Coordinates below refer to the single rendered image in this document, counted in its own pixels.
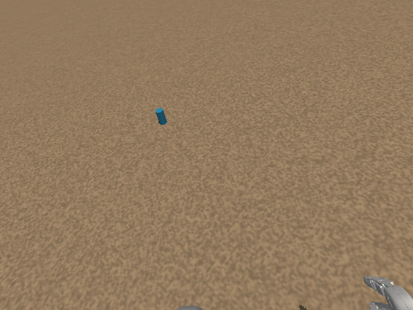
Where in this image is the right robot hand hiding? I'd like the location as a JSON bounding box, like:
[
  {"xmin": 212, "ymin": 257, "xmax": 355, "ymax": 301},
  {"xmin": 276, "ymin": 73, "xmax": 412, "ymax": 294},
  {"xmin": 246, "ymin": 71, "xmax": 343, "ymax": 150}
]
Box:
[{"xmin": 363, "ymin": 276, "xmax": 413, "ymax": 310}]

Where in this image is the can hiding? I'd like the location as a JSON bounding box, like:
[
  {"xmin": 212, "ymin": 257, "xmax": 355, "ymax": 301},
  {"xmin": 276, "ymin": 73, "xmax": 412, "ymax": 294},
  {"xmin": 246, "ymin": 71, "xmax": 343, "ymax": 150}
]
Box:
[{"xmin": 156, "ymin": 108, "xmax": 167, "ymax": 125}]

